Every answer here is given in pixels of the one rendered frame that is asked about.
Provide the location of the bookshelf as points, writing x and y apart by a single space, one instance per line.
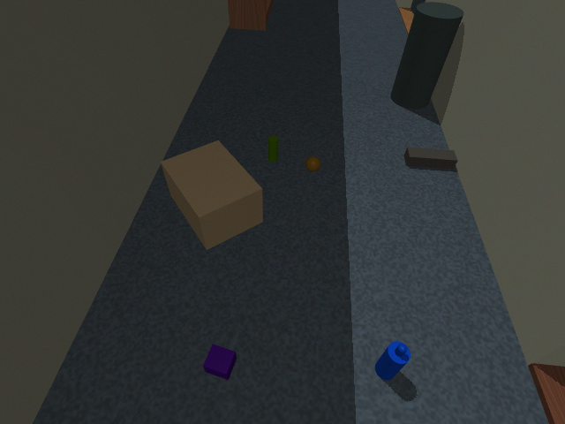
249 14

